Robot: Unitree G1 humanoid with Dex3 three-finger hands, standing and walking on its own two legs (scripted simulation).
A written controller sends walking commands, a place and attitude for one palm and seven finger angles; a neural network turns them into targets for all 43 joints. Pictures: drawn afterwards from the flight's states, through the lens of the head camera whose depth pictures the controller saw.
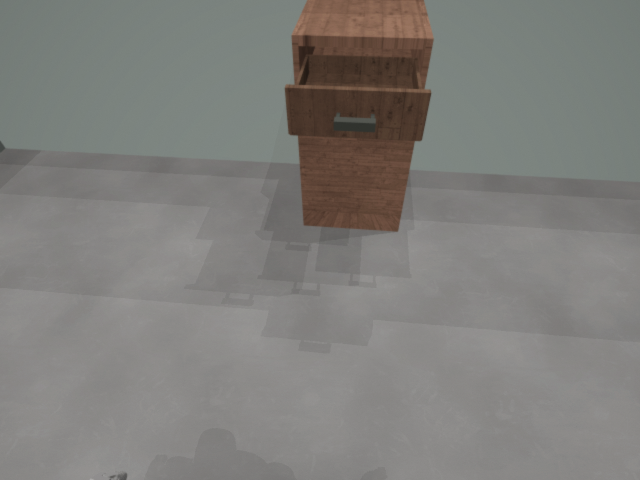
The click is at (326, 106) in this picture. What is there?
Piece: drawer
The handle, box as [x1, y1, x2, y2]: [334, 113, 375, 131]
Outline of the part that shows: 334,117 334,130 374,131 374,114 371,114 370,118 340,117 339,113 337,113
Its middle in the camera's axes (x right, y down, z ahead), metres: +0.09 -0.32 +1.04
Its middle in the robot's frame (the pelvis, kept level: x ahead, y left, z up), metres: +0.99 -0.04 -0.05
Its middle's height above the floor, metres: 0.72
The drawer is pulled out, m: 0.28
